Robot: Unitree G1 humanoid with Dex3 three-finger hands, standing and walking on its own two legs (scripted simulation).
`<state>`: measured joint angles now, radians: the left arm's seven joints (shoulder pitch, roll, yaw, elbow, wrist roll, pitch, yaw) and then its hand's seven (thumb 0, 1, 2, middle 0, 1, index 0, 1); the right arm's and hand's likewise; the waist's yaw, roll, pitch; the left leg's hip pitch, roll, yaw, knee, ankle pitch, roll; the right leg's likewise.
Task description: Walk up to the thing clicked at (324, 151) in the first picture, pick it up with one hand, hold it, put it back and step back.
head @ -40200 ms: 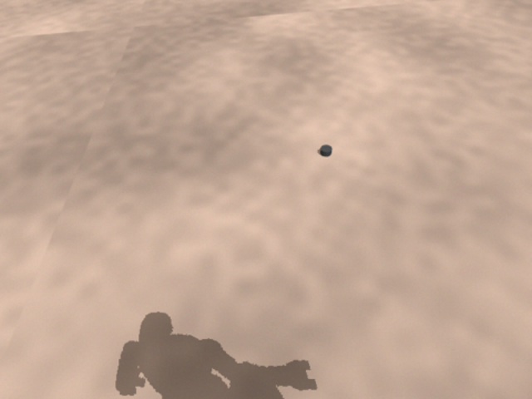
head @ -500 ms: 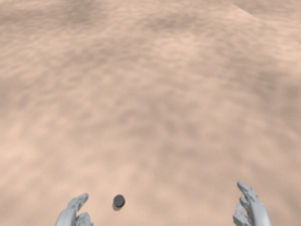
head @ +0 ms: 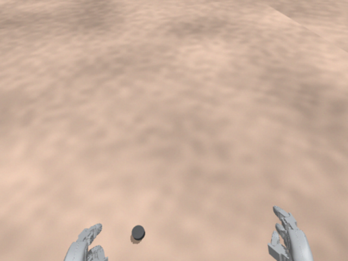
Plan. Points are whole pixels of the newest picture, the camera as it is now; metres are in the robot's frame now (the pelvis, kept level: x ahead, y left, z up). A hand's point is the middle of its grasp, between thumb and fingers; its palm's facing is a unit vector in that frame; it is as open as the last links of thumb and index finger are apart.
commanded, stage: home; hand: left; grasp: from above
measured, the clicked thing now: (138, 232) +0.41 +0.23 -0.70
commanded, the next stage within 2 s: stand in 0.86 s
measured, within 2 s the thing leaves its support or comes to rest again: neither
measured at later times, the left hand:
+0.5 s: hand (104, 259) +0.17 +0.18 -0.05, palm faces +0.04 -0.98 -0.20, open 7.4 cm
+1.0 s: hand (104, 259) +0.17 +0.19 -0.06, palm faces +0.02 -0.97 -0.25, open 7.4 cm
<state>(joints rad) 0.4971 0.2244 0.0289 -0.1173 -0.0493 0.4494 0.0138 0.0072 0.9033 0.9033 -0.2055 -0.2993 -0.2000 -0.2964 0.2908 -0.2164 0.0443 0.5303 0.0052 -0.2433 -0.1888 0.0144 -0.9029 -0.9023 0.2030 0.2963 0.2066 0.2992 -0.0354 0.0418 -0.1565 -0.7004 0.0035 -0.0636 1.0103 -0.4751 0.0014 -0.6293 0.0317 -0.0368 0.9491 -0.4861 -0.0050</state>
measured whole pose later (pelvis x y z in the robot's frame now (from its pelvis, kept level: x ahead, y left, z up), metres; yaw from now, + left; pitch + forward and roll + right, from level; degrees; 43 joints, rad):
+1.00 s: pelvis +0.00 +0.00 +0.00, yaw +0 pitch +7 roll -2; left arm 0.43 0.24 0.01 0.00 0.00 0.33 0.02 0.01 0.90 0.90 -0.21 -0.30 -0.20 -0.30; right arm 0.26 -0.22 0.02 0.58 -0.05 -0.20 -0.15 0.01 -0.90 -0.90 0.20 0.30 0.21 0.30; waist -0.01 0.03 -0.09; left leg -0.64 0.00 -0.05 0.99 -0.48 0.01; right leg -0.58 0.02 -0.02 0.94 -0.49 0.00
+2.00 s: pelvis -0.01 +0.01 +0.07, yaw +0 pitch -4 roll +0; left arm 0.14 0.29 0.04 1.16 0.03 0.00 0.02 0.00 0.90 0.90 -0.21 -0.30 -0.20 -0.30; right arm 0.14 -0.31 -0.02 1.13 -0.03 -0.01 -0.02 0.01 -0.91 -0.90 0.20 0.30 0.21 0.30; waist 0.01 0.01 0.07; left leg -0.12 -0.02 -0.03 0.35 -0.16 0.01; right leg -0.09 -0.01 0.01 0.35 -0.20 0.01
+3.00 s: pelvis +0.01 +0.00 +0.07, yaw -1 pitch -3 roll +0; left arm 0.10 0.32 0.03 1.16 0.02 -0.01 0.01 0.00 0.90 0.90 -0.21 -0.30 -0.20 -0.30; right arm 0.11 -0.33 0.00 1.14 -0.02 -0.02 -0.01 0.01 -0.91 -0.90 0.20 0.30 0.21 0.30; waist 0.00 0.01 0.06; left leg -0.10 -0.01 -0.02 0.33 -0.17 0.00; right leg -0.07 0.01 0.01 0.31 -0.19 0.00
